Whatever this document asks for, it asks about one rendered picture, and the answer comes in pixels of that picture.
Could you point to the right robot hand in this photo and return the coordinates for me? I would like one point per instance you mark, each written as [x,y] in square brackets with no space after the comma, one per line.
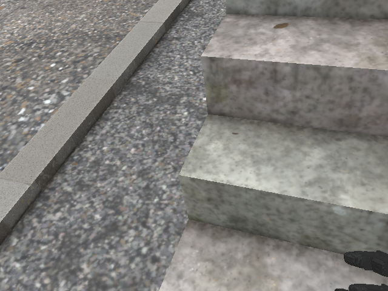
[376,261]

